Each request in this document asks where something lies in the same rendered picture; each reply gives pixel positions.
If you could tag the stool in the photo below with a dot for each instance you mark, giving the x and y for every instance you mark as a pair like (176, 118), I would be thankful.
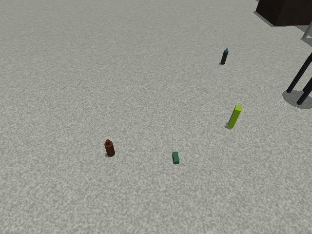
(308, 88)

